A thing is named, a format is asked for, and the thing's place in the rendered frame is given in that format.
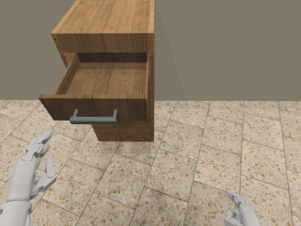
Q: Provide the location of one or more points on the left robot forearm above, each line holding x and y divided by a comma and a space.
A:
15, 213

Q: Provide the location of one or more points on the drawer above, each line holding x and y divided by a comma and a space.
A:
98, 83

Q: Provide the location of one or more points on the handle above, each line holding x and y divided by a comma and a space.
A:
93, 120

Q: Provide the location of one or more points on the cabinet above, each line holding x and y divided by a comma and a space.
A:
111, 26

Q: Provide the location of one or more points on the right robot hand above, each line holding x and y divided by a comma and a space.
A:
246, 215

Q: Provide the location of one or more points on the left robot hand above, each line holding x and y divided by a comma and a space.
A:
21, 186

